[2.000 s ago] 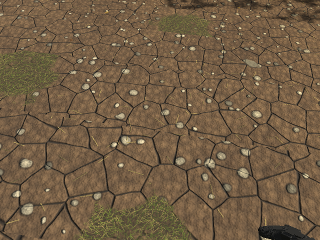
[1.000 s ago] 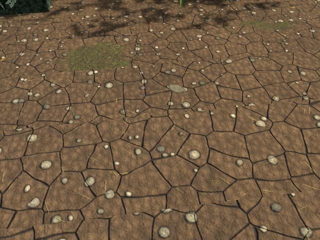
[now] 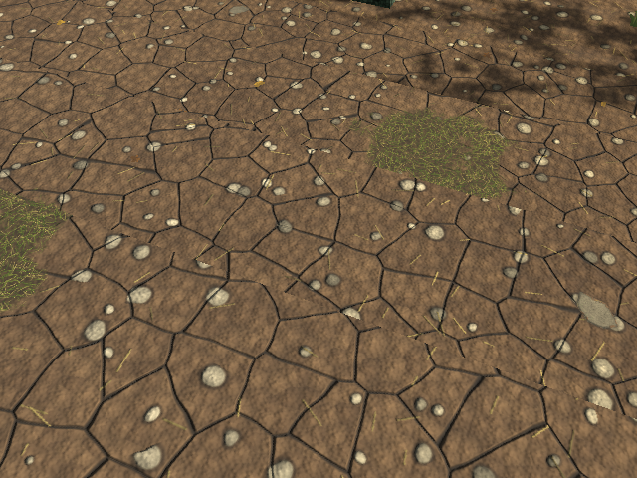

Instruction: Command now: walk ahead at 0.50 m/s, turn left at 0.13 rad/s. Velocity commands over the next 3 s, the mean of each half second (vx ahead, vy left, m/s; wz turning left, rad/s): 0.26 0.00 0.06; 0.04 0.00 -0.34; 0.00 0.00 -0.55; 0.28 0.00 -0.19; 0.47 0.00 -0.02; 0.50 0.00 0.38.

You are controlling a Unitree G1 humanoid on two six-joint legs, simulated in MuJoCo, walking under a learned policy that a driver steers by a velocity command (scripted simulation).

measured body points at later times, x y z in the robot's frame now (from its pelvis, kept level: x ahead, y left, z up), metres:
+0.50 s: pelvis +0.19 +0.01 -0.03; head +0.20 +0.01 +0.42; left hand +0.34 +0.27 -0.14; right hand +0.15 -0.25 -0.16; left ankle +0.07 +0.10 -0.73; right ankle +0.33 -0.12 -0.73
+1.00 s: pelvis +0.29 -0.03 -0.16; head +0.31 -0.05 +0.29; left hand +0.39 +0.22 -0.29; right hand +0.42 -0.28 -0.28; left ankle +0.40 +0.09 -0.83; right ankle +0.36 -0.12 -0.89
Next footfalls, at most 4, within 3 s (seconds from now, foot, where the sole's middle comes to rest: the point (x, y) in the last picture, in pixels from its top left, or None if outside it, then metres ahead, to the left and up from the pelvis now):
0.02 left None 0.11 0.10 -0.77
0.66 right None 0.40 -0.13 -0.93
1.12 left None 0.39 0.06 -0.93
1.60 right None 0.28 -0.12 -0.93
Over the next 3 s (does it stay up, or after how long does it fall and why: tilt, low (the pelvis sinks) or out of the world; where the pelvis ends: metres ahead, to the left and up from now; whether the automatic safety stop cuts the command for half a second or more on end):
stays up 0.86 -0.32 -0.17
